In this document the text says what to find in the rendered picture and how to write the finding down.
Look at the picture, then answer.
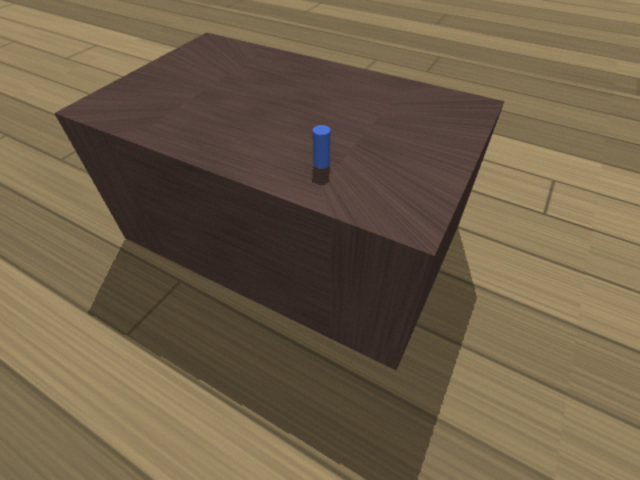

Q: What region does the can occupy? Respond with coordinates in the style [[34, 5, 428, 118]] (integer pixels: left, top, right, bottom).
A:
[[313, 125, 330, 169]]

